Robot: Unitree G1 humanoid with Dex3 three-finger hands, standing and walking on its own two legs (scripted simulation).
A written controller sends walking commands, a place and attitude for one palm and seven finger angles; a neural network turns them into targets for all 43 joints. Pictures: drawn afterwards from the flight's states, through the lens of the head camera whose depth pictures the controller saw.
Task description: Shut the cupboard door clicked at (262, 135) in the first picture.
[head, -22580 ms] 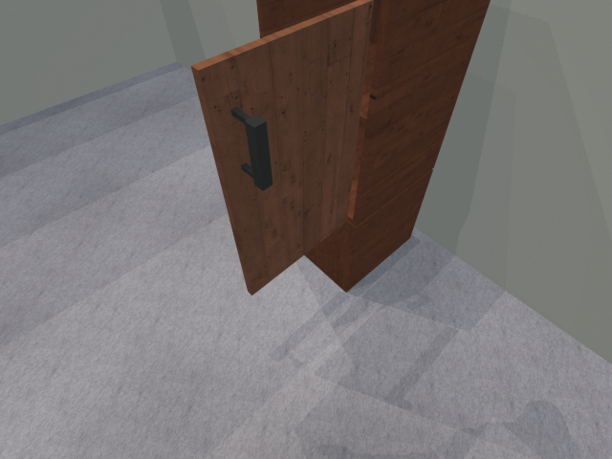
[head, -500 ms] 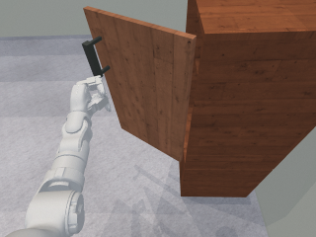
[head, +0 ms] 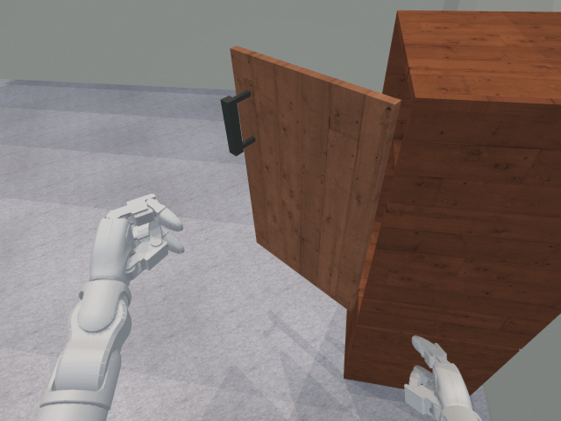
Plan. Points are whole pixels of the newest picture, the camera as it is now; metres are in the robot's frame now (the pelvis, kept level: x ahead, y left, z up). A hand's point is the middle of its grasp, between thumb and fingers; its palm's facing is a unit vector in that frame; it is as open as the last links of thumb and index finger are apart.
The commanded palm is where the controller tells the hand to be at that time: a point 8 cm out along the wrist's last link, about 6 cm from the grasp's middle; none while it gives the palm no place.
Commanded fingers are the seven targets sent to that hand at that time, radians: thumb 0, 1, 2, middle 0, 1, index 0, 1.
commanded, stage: draw the hand back to the body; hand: left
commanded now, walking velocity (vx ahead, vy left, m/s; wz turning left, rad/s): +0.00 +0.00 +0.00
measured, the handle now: (240, 123) +0.66 +0.15 +0.11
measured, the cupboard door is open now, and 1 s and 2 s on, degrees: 57 57 57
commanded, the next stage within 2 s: step back with the hand held close in 0.82 s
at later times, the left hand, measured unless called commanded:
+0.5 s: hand (46, 301) +0.20 +0.28 +0.15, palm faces +0.45 -0.78 -0.43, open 6.5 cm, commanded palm +0.15 +0.31 +0.17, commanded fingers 0.00 0.90 0.90 -0.20 -0.30 -0.20 -0.30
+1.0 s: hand (50, 298) +0.20 +0.27 +0.16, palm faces +0.45 -0.79 -0.41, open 7.4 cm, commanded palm +0.15 +0.31 +0.17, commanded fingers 0.00 0.90 0.90 -0.20 -0.30 -0.20 -0.30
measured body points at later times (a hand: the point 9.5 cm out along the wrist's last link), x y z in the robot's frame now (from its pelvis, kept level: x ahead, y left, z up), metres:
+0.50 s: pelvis +0.02 +0.01 +0.00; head -0.01 -0.02 +0.45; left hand +0.17 +0.32 +0.18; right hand +0.19 -0.22 -0.10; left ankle +0.01 +0.10 -0.74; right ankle -0.02 -0.10 -0.74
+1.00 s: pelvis +0.01 +0.01 +0.00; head -0.01 -0.02 +0.45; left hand +0.17 +0.31 +0.18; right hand +0.19 -0.21 -0.09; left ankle +0.01 +0.10 -0.74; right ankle -0.02 -0.10 -0.74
